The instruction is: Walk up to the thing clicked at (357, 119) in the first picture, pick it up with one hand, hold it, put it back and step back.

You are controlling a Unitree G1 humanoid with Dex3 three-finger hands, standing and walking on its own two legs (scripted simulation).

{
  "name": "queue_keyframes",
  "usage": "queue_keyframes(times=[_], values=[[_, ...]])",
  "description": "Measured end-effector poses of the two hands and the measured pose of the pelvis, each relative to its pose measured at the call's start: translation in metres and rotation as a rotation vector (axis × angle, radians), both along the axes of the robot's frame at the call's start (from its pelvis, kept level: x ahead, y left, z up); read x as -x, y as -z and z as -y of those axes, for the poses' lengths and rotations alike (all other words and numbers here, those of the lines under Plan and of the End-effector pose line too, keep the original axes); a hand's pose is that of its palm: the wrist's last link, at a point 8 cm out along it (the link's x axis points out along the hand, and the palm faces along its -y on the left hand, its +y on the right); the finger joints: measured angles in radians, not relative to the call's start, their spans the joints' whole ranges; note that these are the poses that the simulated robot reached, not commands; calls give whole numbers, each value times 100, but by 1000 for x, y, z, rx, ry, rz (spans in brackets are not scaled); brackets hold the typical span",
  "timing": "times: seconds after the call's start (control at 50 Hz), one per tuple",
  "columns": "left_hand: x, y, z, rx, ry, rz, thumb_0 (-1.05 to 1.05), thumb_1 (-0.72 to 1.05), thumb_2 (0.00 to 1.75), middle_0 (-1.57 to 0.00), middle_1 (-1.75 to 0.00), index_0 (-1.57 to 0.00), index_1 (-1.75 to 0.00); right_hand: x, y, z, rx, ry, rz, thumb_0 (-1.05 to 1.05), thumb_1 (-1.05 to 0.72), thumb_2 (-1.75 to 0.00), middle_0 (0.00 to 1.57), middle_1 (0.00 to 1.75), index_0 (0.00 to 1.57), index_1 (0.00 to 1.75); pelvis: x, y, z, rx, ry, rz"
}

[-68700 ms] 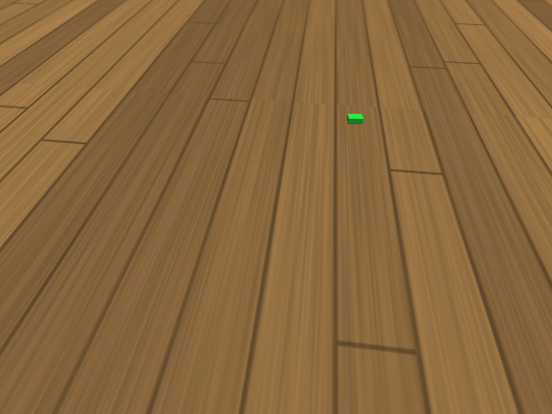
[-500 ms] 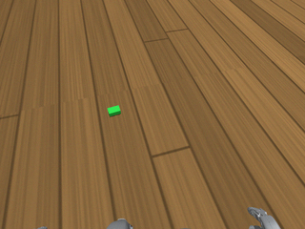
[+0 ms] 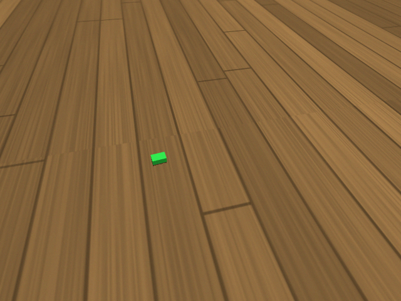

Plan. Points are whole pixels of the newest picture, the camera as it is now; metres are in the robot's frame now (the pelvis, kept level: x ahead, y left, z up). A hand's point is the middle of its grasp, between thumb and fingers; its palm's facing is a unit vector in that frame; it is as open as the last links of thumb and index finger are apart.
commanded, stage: step back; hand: left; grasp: from above
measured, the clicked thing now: (158, 158) +1.13 +0.25 -0.75
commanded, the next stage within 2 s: stand in 0.70 s
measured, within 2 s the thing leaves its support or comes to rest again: neither
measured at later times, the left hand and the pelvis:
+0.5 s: hand out of the picture +0.11 +0.30 -0.15, palm faces +0.02 -0.93 -0.37, open 7.4 cm; pelvis +0.05 +0.02 +0.00, yaw +0 degrees
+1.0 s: hand out of the picture +0.16 +0.26 -0.13, palm faces -0.01 -0.94 -0.34, open 7.4 cm; pelvis +0.05 +0.01 +0.02, yaw +0 degrees
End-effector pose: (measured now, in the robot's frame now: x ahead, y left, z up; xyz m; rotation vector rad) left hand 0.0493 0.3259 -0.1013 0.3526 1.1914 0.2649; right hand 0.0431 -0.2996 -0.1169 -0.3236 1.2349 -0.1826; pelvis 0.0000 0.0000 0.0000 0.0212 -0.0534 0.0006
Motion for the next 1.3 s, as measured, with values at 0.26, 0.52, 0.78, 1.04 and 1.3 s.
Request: queue_keyframes(times=[0.26, 0.52, 0.78, 1.04, 1.3], values=[[8, 2, 15, 35, -40, 2, 1, 90, 89, -21, -30, -20, -30, -42, -5, 8, 23, -48, 14, 1, -90, -90, 21, 30, 21, 30, -14, -4, -4, 28, -28, -10], [-55, 14, -11, 35, -9, -8, 1, 91, 89, -20, -30, -20, -30, -93, -6, -28, 13, -26, 61, 1, -90, -90, 21, 30, 21, 30, -49, 0, -23, 29, -6, -15], [-116, -5, 2, 36, 40, 83, 1, 91, 89, -20, -30, -20, -30, -127, -7, -36, -32, -16, 107, 1, -90, -90, 21, 30, 21, 30, -62, -8, -21, 18, -2, -12], [-100, -6, 22, 71, 46, 36, 1, 90, 89, -20, -30, -20, -30, -101, -16, -18, -15, 10, 60, 1, -90, -90, 21, 30, 21, 30, -52, -18, -13, 18, -5, 0], [-60, -4, 22, 64, 14, -31, 1, 90, 89, -20, -30, -20, -30, -67, -12, -11, -18, 13, -3, 1, -90, -90, 21, 30, 21, 30, -41, -20, -7, 22, -8, -5]])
